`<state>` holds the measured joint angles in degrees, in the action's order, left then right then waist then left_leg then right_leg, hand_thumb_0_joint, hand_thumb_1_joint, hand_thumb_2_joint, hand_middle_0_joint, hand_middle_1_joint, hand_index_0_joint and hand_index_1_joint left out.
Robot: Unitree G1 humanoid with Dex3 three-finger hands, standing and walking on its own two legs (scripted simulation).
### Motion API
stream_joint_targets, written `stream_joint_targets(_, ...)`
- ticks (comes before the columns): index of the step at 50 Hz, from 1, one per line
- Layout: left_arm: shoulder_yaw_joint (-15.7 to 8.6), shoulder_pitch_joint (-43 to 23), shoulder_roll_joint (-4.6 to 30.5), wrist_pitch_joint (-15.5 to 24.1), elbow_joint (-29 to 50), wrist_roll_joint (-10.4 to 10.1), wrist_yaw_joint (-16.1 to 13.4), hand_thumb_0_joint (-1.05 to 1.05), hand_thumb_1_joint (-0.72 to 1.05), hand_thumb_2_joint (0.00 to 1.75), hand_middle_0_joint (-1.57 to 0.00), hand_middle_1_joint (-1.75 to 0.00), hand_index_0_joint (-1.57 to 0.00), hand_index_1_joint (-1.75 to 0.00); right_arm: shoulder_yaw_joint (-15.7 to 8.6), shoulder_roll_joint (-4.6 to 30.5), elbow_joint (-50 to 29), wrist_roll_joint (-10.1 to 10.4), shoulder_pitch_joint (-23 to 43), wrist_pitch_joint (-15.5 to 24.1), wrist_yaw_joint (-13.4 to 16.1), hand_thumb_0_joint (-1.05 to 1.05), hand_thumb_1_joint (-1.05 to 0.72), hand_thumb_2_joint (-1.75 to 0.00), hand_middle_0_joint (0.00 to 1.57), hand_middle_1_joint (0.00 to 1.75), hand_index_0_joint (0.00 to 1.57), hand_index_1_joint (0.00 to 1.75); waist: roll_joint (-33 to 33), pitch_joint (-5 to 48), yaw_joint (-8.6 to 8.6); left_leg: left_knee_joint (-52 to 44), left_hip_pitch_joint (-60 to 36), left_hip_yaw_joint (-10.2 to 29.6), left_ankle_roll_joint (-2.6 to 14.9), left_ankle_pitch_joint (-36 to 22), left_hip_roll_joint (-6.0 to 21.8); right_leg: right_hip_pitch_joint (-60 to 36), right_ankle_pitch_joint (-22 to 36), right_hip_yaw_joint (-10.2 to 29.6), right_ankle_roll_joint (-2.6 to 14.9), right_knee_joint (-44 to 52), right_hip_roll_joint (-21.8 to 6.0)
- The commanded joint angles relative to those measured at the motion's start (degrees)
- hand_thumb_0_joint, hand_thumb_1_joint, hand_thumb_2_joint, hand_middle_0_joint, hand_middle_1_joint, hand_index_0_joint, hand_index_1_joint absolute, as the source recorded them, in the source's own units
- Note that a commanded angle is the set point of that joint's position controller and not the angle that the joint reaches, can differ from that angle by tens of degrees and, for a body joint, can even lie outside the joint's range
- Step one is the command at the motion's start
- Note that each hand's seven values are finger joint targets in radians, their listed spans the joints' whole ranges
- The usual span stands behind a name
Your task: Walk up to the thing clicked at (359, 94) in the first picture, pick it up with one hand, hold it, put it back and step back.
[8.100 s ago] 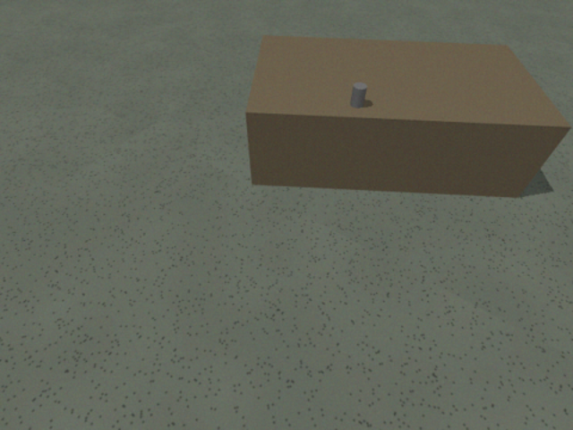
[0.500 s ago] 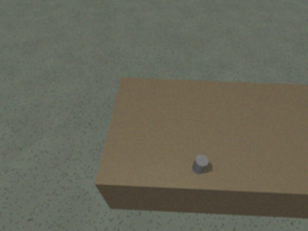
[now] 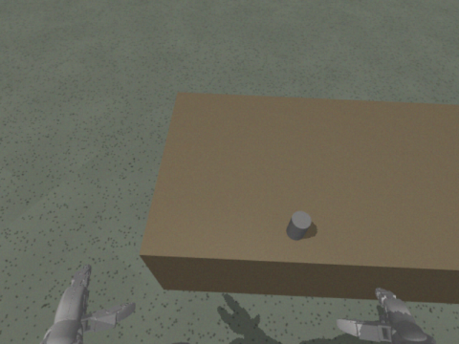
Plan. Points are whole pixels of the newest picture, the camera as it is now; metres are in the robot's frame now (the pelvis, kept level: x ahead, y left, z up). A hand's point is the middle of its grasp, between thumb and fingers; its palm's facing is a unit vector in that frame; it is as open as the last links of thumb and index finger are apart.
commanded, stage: go down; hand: right
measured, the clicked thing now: (298, 226) +0.45 -0.19 -0.30
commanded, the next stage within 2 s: none
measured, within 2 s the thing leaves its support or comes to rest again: neither
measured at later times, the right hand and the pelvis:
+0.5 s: hand (374, 324) +0.17 -0.26 -0.13, palm faces +0.06 +0.94 -0.33, open 17.3 cm; pelvis +0.02 -0.01 -0.02, yaw -1 degrees
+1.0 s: hand (382, 327) +0.16 -0.27 -0.12, palm faces +0.07 +0.94 -0.33, open 17.4 cm; pelvis +0.02 -0.01 -0.03, yaw -1 degrees
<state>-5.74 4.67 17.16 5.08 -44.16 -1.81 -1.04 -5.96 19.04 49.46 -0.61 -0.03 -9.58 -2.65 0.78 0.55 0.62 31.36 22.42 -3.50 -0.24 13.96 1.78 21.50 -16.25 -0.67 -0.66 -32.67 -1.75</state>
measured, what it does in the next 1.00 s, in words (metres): stands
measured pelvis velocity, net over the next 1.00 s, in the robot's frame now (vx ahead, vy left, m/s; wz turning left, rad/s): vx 0.02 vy -0.01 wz -0.02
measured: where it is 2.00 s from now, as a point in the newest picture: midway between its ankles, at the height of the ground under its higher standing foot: outside the picture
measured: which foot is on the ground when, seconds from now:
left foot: down 0.00-1.00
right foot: down 0.00-1.00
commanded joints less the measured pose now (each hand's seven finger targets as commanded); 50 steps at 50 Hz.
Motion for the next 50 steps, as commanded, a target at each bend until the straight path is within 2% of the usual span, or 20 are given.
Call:
stream_joint_targets(1,-4.18,0.43,11.35,0.83,8.85,-0.35,-0.34,0.00,-0.22,0.09,-0.05,-0.05,-0.06,-0.05,-3.35,13.80,-12.72,-0.48,1.69,-4.85,-0.40,0.00,0.18,-0.12,0.04,0.05,0.04,0.05,1.56,10.64,0.41,-2.59,-3.87,0.05,0.52,-5.28,-1.70,-1.03,5.66,-1.02,1.48,2.73,1.92)
stream_joint_targets(3,-3.48,-0.23,9.70,0.90,10.41,-0.18,0.01,0.00,-0.33,0.07,-0.06,-0.06,-0.06,-0.05,-2.93,12.20,-14.13,-0.99,-0.99,-5.78,-0.24,0.00,0.28,-0.10,0.04,0.06,0.04,0.06,0.97,8.48,-0.17,-2.06,-2.36,-0.18,0.85,-2.17,-1.72,1.28,3.01,-0.47,1.44,2.53,1.82)
stream_joint_targets(5,-3.68,-1.16,9.73,2.14,10.74,0.28,-0.56,0.00,-0.42,0.06,-0.06,-0.06,-0.06,-0.05,-2.45,11.51,-16.56,-0.90,1.48,-5.01,0.02,0.00,0.39,-0.08,0.03,0.06,0.04,0.06,0.18,7.60,0.20,-0.89,-0.38,0.15,0.78,-0.41,-1.60,2.91,1.24,-0.12,1.70,0.99,1.63)
stream_joint_targets(6,-4.70,-1.58,11.08,2.90,12.45,0.56,-0.92,0.00,-0.49,0.05,-0.07,-0.06,-0.07,-0.06,-3.27,11.89,-17.95,-0.94,0.98,-4.63,0.27,0.00,0.44,-0.08,0.02,0.06,0.03,0.06,0.55,9.38,0.35,0.04,-0.33,0.09,0.87,-0.67,-1.52,2.40,1.65,0.27,1.51,0.46,1.54)
stream_joint_targets(8,-4.69,-0.49,10.55,3.88,14.51,0.99,-1.50,0.00,-0.52,0.05,-0.07,-0.06,-0.07,-0.06,-4.71,12.56,-20.27,-0.85,-1.66,-4.14,0.73,0.00,0.50,-0.08,0.01,0.07,0.03,0.07,-0.29,13.77,-0.45,1.89,-2.16,0.16,0.79,-5.33,-1.41,0.70,7.22,0.69,1.40,-1.64,1.28)
stream_joint_targets(10,-4.20,-0.32,9.70,5.02,17.56,1.17,-2.29,0.00,-0.53,0.05,-0.06,-0.06,-0.06,-0.06,-3.96,10.57,-21.58,-0.65,-2.17,-3.70,0.89,0.00,0.51,-0.07,0.02,0.06,0.03,0.06,-1.63,16.24,0.10,3.43,-2.40,0.52,0.46,-7.23,-1.25,0.47,9.04,0.77,1.43,-3.61,1.25)
stream_joint_targets(12,-4.68,3.00,10.48,5.29,16.28,1.48,-3.34,0.00,-0.54,0.06,-0.06,-0.05,-0.06,-0.06,-5.71,13.15,-22.70,-0.60,-3.36,-3.65,1.15,0.00,0.51,-0.06,0.02,0.06,0.03,0.06,-0.57,16.50,0.15,4.11,-2.00,0.69,0.35,-7.94,-0.99,0.73,9.48,0.62,1.43,-4.61,1.53)
stream_joint_targets(14,-4.47,3.82,10.22,5.52,16.42,1.65,-3.95,0.00,-0.53,0.05,-0.06,-0.05,-0.05,-0.06,-6.26,13.39,-23.61,-0.51,-4.93,-4.17,1.21,0.00,0.51,-0.05,0.03,0.06,0.04,0.06,0.35,16.16,-0.22,4.69,-0.98,0.55,0.54,-6.67,-1.20,1.60,8.81,0.89,1.24,-4.57,1.38)
stream_joint_targets(17,-3.70,7.50,9.11,5.13,15.47,1.70,-4.58,0.00,-0.53,0.06,-0.06,-0.05,-0.05,-0.06,-6.13,13.26,-25.86,-0.33,-8.17,-5.54,0.97,0.00,0.52,-0.04,0.03,0.05,0.04,0.05,1.64,13.57,-0.51,5.10,0.35,-0.15,0.78,-4.65,-1.61,2.86,7.22,1.09,0.85,-3.99,1.19)
stream_joint_targets(20,-4.08,9.37,8.87,4.67,14.71,1.54,-4.64,0.00,-0.53,0.04,-0.06,-0.05,-0.05,-0.05,-6.29,13.14,-26.33,-0.25,-10.04,-7.45,0.23,0.00,0.54,-0.04,0.03,0.06,0.04,0.06,3.04,12.59,0.17,6.03,1.47,-0.59,0.89,-6.05,-1.80,3.26,9.10,1.10,0.61,-4.59,1.07)
stream_joint_targets(24,-2.84,7.80,7.61,4.73,16.72,1.29,-4.48,0.00,-0.53,0.04,-0.06,-0.05,-0.06,-0.05,-5.91,13.05,-29.72,-0.16,-9.40,-9.41,-0.94,0.00,0.57,-0.04,0.02,0.06,0.03,0.06,2.65,9.85,0.15,5.83,2.81,-0.37,0.59,-5.13,-1.41,5.89,6.92,0.67,0.89,-5.99,1.46)
stream_joint_targets(25,-3.34,7.45,8.21,4.93,17.32,1.26,-4.55,0.00,-0.54,0.05,-0.06,-0.05,-0.05,-0.05,-5.51,12.26,-29.79,-0.16,-9.22,-9.74,-1.18,0.00,0.59,-0.04,0.02,0.06,0.03,0.06,2.03,11.06,0.73,6.51,3.14,-0.38,0.57,-5.86,-1.45,5.19,7.90,0.88,0.86,-6.41,1.31)
stream_joint_targets(26,-3.52,6.56,8.87,5.09,19.60,1.22,-4.62,0.00,-0.53,0.04,-0.06,-0.05,-0.06,-0.05,-6.16,13.54,-32.05,0.01,-8.64,-9.76,-1.18,0.00,0.59,-0.05,0.02,0.06,0.03,0.06,1.47,10.60,0.28,6.37,3.00,-0.58,0.52,-5.25,-1.56,5.76,7.48,1.05,0.82,-6.29,1.21)
stream_joint_targets(33,-3.93,9.47,8.89,5.11,23.55,1.18,-4.97,0.00,-0.54,0.05,-0.06,-0.05,-0.06,-0.05,-7.19,13.27,-35.64,0.24,-12.38,-10.69,-1.35,0.00,0.56,-0.05,0.02,0.06,0.03,0.06,1.01,15.13,0.32,9.41,2.30,-0.66,0.38,-9.38,-1.55,3.93,14.01,1.64,0.51,-9.05,0.93)
stream_joint_targets(38,-2.92,12.23,7.05,4.73,23.70,1.24,-5.46,0.00,-0.53,0.05,-0.06,-0.05,-0.06,-0.05,-7.93,13.62,-37.98,0.22,-13.50,-11.17,-1.32,0.00,0.55,-0.04,0.03,0.06,0.04,0.06,2.14,14.25,0.30,9.51,3.38,-0.16,0.33,-7.70,-1.19,5.85,10.60,1.24,0.75,-9.95,1.45)
stream_joint_targets(45,-3.16,10.88,7.57,4.95,27.93,1.12,-6.08,0.00,-0.53,0.04,-0.06,-0.06,-0.06,-0.05,-9.20,14.90,-42.48,0.46,-14.78,-11.67,-1.61,0.00,0.54,-0.04,0.03,0.06,0.04,0.06,3.53,12.28,-0.41,9.59,4.84,-0.57,0.60,-3.05,-1.23,8.50,5.91,1.50,0.49,-9.34,1.41)
stream_joint_targets(46,-2.14,12.86,6.05,4.74,25.89,1.13,-6.04,0.00,-0.52,0.04,-0.06,-0.06,-0.06,-0.05,-8.56,13.77,-40.81,0.41,-16.15,-12.03,-1.77,0.00,0.54,-0.04,0.03,0.06,0.04,0.06,3.42,11.74,-0.27,9.75,5.24,-0.73,0.60,-2.38,-1.39,8.87,5.38,1.57,0.50,-9.38,1.39)
stream_joint_targets(47,-2.51,12.60,6.62,4.80,27.06,0.99,-6.02,0.00,-0.52,0.04,-0.06,-0.06,-0.06,-0.05,-8.45,13.58,-41.62,0.52,-15.82,-12.19,-1.96,0.00,0.54,-0.05,0.03,0.06,0.03,0.06,3.16,11.67,-0.14,9.91,5.79,-0.63,0.63,-1.98,-1.40,8.97,4.98,1.56,0.52,-9.47,1.34)
stream_joint_targets(49,-3.12,12.98,7.45,4.91,28.19,1.02,-6.12,0.00,-0.53,0.04,-0.06,-0.06,-0.06,-0.06,-8.25,13.11,-42.15,0.78,-16.25,-12.52,-2.16,0.00,0.53,-0.05,0.03,0.06,0.04,0.06,2.43,12.89,0.47,10.58,5.62,-0.80,0.57,-3.64,-1.51,8.29,7.12,1.84,0.48,-10.00,1.12)
stream_joint_targets(50,-3.06,12.46,7.66,4.94,29.86,1.00,-6.15,0.00,-0.53,0.04,-0.06,-0.06,-0.06,-0.05,-8.95,14.16,-43.68,1.07,-16.23,-12.59,-2.32,0.00,0.54,-0.05,0.03,0.06,0.04,0.06,2.61,13.55,-0.01,10.70,5.25,-0.91,0.58,-3.91,-1.50,8.40,7.66,2.02,0.46,-10.17,1.18)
